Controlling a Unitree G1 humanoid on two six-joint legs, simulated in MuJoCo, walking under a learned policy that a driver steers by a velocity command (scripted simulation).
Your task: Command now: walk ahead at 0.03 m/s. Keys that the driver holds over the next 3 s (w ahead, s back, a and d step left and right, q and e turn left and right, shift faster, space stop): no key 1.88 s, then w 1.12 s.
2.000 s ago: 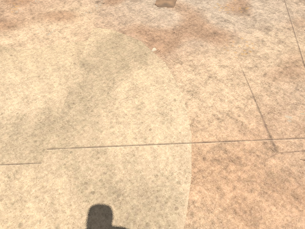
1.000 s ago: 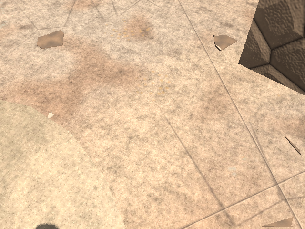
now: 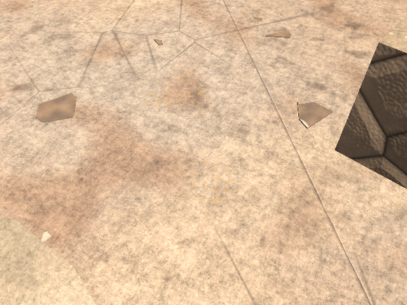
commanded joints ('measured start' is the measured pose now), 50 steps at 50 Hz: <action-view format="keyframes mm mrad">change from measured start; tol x2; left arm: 1 -1 96 24 -19 -6 -9 4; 26 21 82 19 130 -9 11 23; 50 93 49 3 172 -11 8 23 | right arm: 1 12 -120 -25 -20 4 -9 -6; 24 8 -88 -21 105 5 15 -15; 50 93 -52 -2 173 7 11 -19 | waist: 1 -6 38 -52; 10 -2 7 -30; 50 -2 7 41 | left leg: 1 54 38 -37 -72 233 42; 10 65 19 -16 -74 256 43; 33 50 -3 5 -121 117 29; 50 33 -6 8 -129 94 28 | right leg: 1 27 -44 41 -55 171 -22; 12 55 -49 41 -55 199 -14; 36 25 -46 41 -107 63 -12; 50 16 -44 41 -114 52 -14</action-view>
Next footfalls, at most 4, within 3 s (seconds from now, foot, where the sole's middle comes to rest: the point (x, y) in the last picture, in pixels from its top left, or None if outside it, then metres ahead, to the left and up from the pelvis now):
2.62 right None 0.47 -0.09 -0.77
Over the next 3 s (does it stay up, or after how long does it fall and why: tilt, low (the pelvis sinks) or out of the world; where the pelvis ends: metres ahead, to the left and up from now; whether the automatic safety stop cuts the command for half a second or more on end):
stays up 0.50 0.01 0.01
